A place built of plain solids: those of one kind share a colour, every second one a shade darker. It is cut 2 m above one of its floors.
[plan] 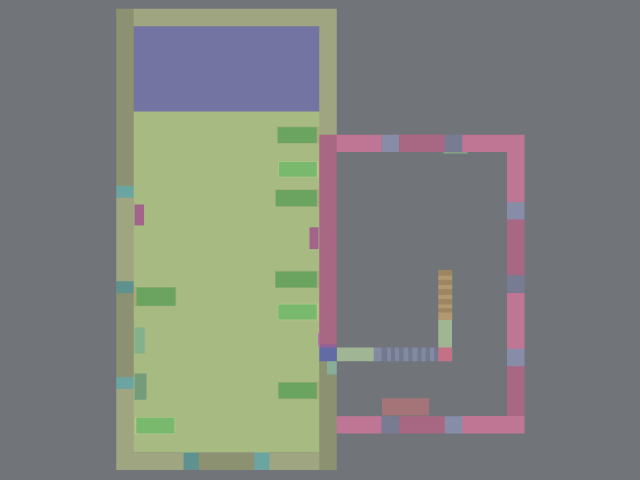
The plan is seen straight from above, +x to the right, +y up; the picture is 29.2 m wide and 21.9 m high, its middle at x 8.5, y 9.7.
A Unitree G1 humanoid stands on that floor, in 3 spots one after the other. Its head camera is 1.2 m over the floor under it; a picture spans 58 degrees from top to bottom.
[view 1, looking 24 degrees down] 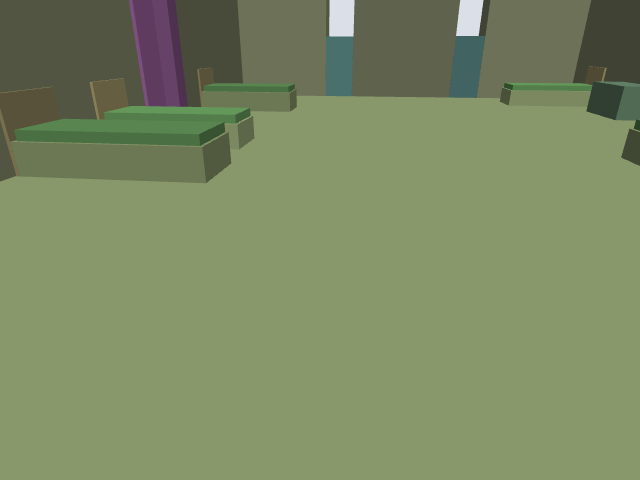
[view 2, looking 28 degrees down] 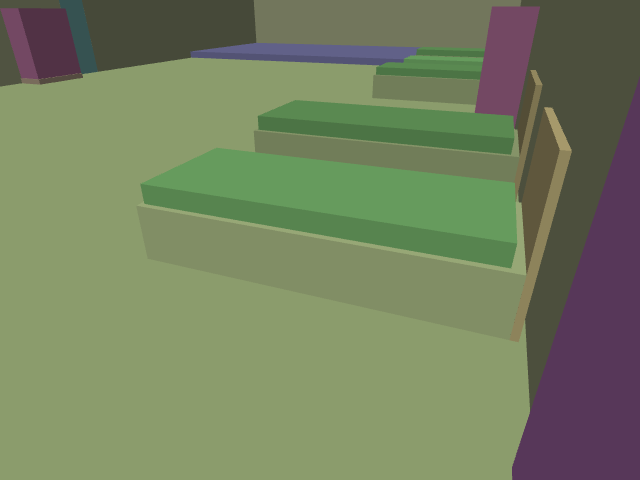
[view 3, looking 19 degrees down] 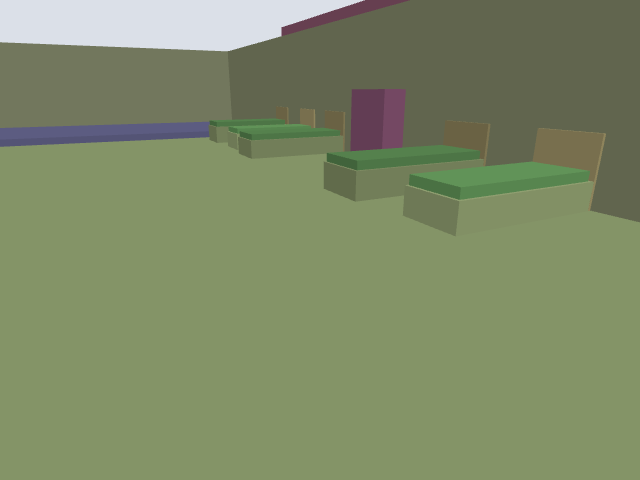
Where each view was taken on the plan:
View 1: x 4.87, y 12.16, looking -83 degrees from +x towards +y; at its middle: floor_dorter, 2.95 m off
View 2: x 8.17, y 4.48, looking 111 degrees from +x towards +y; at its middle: bed_frame_dorter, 1.89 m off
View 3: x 3.90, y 3.40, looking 63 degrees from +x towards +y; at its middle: floor_dorter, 3.69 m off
